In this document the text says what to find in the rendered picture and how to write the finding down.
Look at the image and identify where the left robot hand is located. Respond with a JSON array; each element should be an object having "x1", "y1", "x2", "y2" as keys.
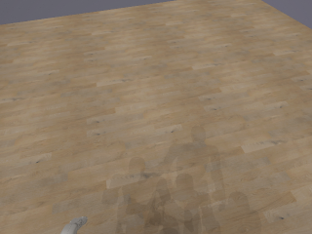
[{"x1": 60, "y1": 216, "x2": 88, "y2": 234}]

